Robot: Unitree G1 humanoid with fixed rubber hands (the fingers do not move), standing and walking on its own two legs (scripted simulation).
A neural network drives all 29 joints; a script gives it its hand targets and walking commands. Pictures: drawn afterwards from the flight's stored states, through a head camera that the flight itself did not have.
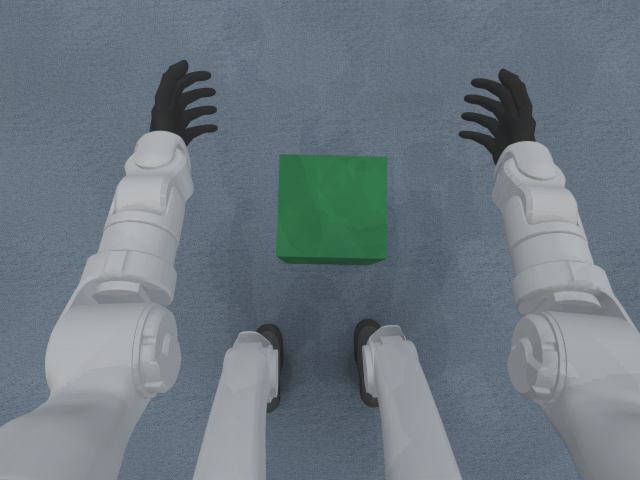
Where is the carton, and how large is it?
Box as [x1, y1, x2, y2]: [276, 154, 386, 264]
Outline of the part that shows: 280,154 276,256 288,263 370,264 386,258 386,157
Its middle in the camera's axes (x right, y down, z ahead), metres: +0.02 -0.05 +0.87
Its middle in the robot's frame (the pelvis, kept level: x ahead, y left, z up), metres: +0.48 -0.03 -0.51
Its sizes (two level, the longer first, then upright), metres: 0.210 0.200 0.250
